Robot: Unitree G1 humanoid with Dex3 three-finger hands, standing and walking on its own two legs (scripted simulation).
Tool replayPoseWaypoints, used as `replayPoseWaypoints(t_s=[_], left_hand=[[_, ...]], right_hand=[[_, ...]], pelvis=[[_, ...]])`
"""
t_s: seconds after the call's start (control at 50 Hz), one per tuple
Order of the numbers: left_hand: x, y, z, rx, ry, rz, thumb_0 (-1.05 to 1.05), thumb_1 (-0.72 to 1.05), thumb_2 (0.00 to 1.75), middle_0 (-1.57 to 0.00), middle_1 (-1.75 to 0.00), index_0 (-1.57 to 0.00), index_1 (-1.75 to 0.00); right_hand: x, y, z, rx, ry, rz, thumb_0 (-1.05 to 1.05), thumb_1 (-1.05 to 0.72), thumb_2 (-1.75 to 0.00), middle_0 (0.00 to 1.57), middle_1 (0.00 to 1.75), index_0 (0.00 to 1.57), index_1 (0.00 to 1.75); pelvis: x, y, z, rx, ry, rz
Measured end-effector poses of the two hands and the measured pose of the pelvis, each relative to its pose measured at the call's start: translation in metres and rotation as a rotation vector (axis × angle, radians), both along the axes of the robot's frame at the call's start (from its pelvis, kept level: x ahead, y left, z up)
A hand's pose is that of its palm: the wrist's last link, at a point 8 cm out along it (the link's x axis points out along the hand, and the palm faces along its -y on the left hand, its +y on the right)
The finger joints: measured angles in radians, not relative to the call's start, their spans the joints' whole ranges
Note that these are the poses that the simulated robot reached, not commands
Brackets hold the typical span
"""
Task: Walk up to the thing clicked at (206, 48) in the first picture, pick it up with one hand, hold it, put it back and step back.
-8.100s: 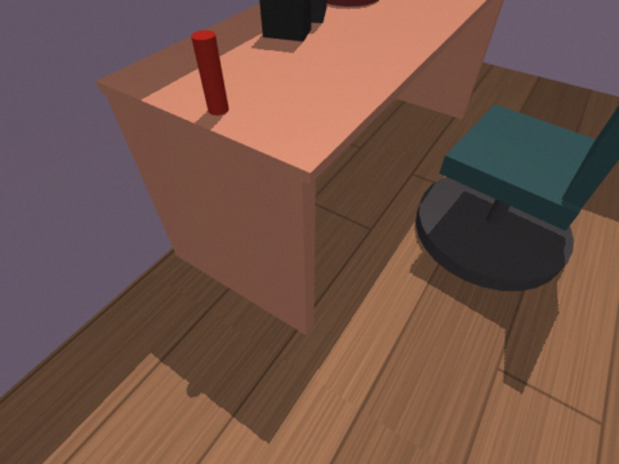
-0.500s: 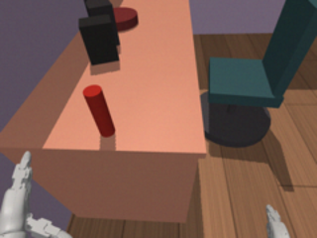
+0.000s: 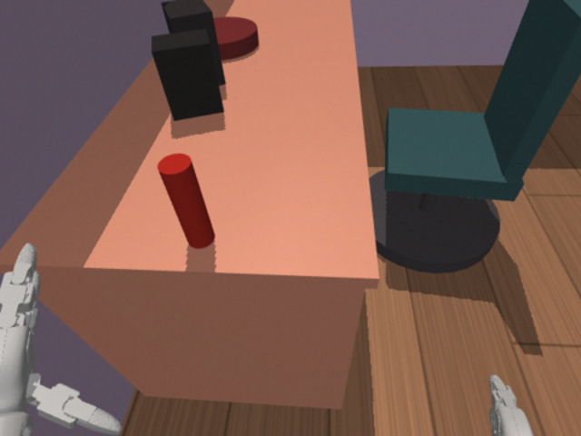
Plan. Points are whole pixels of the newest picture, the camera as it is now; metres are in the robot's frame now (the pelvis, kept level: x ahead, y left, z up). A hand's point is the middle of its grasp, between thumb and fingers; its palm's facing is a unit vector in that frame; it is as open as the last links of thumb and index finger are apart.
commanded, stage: rise first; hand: left
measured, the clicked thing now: (189, 204) +0.46 +0.21 +0.06
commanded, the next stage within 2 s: go down in 0.16 s
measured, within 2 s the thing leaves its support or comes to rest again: neither
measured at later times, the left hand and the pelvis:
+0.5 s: hand (60, 327) +0.20 +0.27 +0.13, palm faces +0.36 -0.84 -0.40, open 17.7 cm; pelvis +0.00 +0.00 -0.01, yaw +0 degrees
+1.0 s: hand (53, 253) +0.30 +0.33 +0.14, palm faces +0.17 -0.97 -0.15, open 17.5 cm; pelvis +0.01 +0.01 +0.00, yaw +0 degrees
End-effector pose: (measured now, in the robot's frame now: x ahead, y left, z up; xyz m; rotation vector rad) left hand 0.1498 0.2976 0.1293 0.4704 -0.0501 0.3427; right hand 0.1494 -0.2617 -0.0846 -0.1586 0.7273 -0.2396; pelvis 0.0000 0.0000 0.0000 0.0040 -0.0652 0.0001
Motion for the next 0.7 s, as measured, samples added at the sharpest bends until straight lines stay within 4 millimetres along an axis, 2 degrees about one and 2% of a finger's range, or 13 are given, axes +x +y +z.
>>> replayPoseWaypoints(t_s=[0.38,0.46,0.58,0.7], left_hand=[[0.002,0.000,0.021,0.032,-0.116,-0.047,-0.01,-0.60,0.06,-0.06,-0.07,-0.05,-0.06],[0.007,0.006,0.021,0.028,-0.142,-0.051,-0.01,-0.61,0.04,-0.07,-0.07,-0.07,-0.07],[0.027,0.026,0.018,-0.036,-0.149,-0.030,-0.01,-0.61,0.03,-0.07,-0.07,-0.07,-0.06],[0.063,0.047,0.020,-0.111,-0.118,-0.080,-0.01,-0.60,0.04,-0.07,-0.06,-0.07,-0.06]], right_hand=[[0.000,0.007,-0.005,0.009,0.010,0.017,-0.01,0.49,-0.05,0.06,0.05,0.06,0.05],[0.004,0.008,-0.004,0.011,0.002,0.023,-0.01,0.49,-0.05,0.06,0.05,0.06,0.05],[0.010,0.011,-0.001,0.008,-0.016,0.019,-0.01,0.49,-0.05,0.06,0.05,0.06,0.05],[0.010,0.012,0.001,-0.012,-0.017,0.001,-0.01,0.50,-0.05,0.06,0.05,0.06,0.05]], pelvis=[[-0.001,0.004,-0.002,-0.002,0.012,0.000],[-0.001,0.004,-0.005,-0.003,0.017,0.005],[-0.001,0.003,-0.006,-0.002,0.025,0.012],[0.001,0.003,-0.006,-0.004,0.037,0.015]])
